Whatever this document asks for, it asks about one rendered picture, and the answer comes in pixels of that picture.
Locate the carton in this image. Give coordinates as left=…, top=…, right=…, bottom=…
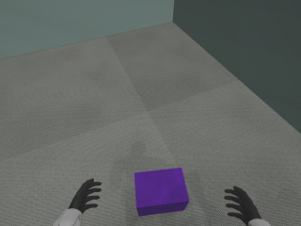
left=135, top=168, right=190, bottom=217

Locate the left robot hand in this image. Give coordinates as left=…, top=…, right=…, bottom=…
left=68, top=178, right=102, bottom=214

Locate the right robot hand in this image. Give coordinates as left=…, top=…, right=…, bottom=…
left=224, top=186, right=262, bottom=226

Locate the robot left forearm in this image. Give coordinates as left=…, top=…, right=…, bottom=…
left=53, top=208, right=83, bottom=226

